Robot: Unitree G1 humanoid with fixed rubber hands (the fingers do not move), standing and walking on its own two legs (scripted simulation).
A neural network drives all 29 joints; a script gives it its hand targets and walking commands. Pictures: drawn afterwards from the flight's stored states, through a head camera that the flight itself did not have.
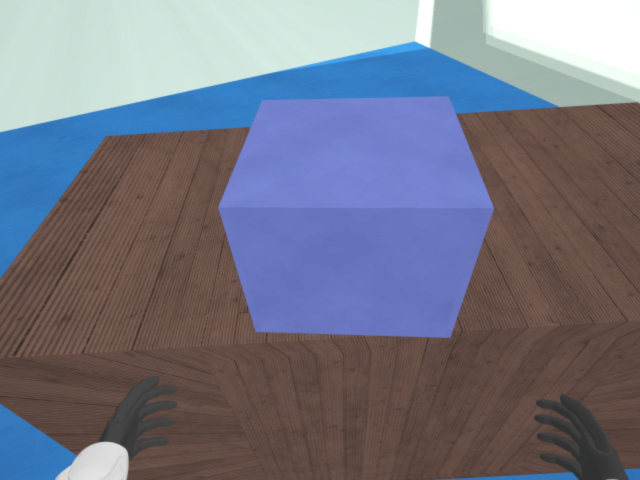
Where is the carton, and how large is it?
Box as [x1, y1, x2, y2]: [218, 96, 493, 337]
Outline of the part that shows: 448,96 292,99 261,101 218,206 256,331 437,337 450,336 493,207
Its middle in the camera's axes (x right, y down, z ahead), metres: +0.05 -0.04 +0.58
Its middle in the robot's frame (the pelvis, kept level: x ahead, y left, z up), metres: +0.47 +0.01 +0.10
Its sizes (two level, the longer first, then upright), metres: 0.285 0.266 0.239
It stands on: a pedestal, 0.77 m high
